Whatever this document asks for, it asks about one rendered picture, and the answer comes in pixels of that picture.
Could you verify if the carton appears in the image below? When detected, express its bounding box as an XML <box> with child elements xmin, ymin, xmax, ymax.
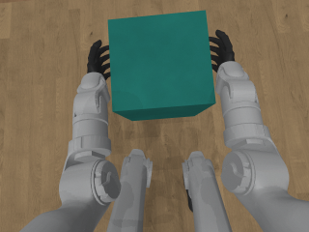
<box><xmin>107</xmin><ymin>10</ymin><xmax>216</xmax><ymax>121</ymax></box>

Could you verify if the robot right forearm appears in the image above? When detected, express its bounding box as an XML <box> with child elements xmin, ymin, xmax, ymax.
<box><xmin>214</xmin><ymin>61</ymin><xmax>290</xmax><ymax>177</ymax></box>

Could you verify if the left robot hand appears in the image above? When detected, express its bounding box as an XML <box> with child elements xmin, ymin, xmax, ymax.
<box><xmin>87</xmin><ymin>40</ymin><xmax>111</xmax><ymax>80</ymax></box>

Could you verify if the robot left thigh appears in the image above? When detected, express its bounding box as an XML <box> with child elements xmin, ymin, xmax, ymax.
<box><xmin>106</xmin><ymin>154</ymin><xmax>153</xmax><ymax>232</ymax></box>

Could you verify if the robot right foot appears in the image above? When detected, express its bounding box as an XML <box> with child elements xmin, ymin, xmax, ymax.
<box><xmin>183</xmin><ymin>180</ymin><xmax>193</xmax><ymax>212</ymax></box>

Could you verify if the right robot hand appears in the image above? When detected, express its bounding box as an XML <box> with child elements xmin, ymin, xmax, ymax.
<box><xmin>209</xmin><ymin>29</ymin><xmax>235</xmax><ymax>72</ymax></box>

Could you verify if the left robot upper arm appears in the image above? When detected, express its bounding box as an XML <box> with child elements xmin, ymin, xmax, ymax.
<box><xmin>19</xmin><ymin>159</ymin><xmax>122</xmax><ymax>232</ymax></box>

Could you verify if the right robot upper arm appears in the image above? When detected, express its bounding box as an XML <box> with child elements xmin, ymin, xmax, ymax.
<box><xmin>220</xmin><ymin>148</ymin><xmax>309</xmax><ymax>232</ymax></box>

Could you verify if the robot left forearm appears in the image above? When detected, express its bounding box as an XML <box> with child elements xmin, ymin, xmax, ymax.
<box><xmin>59</xmin><ymin>72</ymin><xmax>112</xmax><ymax>195</ymax></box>

